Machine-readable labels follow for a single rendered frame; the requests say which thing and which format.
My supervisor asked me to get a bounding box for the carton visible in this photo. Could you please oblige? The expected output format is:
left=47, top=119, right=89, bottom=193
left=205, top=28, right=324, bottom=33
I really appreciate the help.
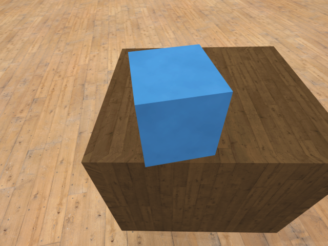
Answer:
left=128, top=44, right=233, bottom=167

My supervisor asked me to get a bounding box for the pedestal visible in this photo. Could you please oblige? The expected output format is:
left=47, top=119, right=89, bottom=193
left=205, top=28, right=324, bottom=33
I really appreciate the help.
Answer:
left=81, top=46, right=328, bottom=233

